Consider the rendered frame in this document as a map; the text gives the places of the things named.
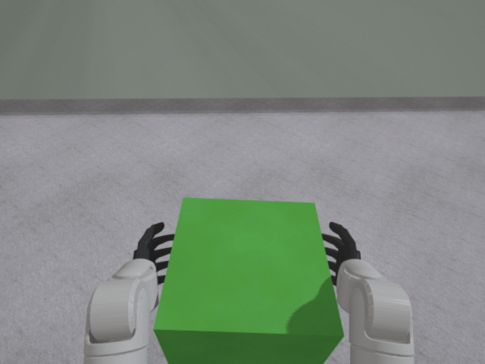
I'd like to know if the right robot hand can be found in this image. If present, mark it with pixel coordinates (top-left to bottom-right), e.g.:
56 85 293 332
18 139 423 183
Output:
322 222 361 286

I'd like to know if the left robot hand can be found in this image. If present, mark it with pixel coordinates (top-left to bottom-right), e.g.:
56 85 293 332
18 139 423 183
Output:
133 222 175 284

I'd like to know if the robot right forearm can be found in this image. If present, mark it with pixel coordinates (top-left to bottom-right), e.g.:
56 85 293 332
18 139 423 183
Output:
336 259 415 364

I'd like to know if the robot left forearm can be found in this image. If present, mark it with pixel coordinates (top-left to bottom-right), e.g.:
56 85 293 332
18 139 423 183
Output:
83 259 159 364

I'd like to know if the carton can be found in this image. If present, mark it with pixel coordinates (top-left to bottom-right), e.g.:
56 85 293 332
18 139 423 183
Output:
153 197 344 364

